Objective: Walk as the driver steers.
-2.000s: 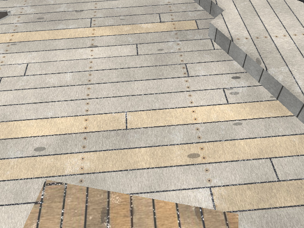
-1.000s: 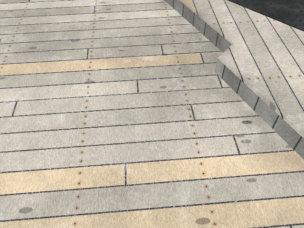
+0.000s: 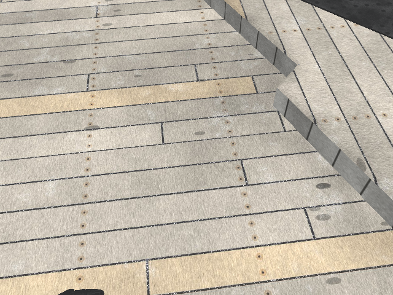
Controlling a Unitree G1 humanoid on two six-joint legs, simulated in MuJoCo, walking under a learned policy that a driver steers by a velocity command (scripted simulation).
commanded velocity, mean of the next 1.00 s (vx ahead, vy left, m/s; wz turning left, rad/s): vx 0.28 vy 0.00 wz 0.00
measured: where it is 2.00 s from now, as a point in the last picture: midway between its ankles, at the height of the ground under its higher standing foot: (199, 171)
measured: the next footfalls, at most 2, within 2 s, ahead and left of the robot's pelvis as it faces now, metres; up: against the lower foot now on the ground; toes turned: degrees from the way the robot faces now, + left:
left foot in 0.28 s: +0.11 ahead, +0.13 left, +0.00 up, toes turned +1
right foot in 0.60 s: +0.17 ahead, -0.13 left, +0.00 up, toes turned -2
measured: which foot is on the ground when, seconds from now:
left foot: up 0.00-0.26, down 0.28-0.60, up 0.62-1.00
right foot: down 0.00-0.34, up 0.36-0.58, down 0.60-1.00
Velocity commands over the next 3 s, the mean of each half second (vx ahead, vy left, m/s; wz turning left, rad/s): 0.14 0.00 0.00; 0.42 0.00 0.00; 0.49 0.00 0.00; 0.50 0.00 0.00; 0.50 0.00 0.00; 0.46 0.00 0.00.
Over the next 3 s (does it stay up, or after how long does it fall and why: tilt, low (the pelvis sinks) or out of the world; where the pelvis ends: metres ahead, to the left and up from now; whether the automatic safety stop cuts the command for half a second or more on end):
stays up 1.44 -0.06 0.03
